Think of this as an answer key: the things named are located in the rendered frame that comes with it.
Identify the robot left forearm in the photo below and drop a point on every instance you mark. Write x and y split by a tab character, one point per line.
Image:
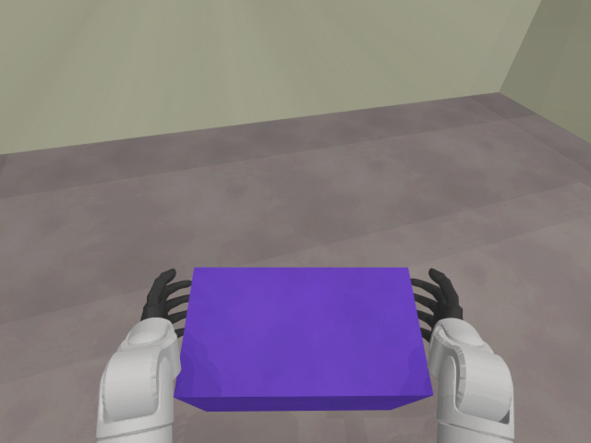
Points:
136	394

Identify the robot right forearm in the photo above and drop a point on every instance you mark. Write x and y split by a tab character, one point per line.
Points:
475	395

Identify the carton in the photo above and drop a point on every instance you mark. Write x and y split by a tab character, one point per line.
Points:
302	339

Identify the robot left hand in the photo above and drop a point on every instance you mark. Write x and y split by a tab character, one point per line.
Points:
157	306

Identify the robot right hand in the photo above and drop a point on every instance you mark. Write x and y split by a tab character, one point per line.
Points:
447	305

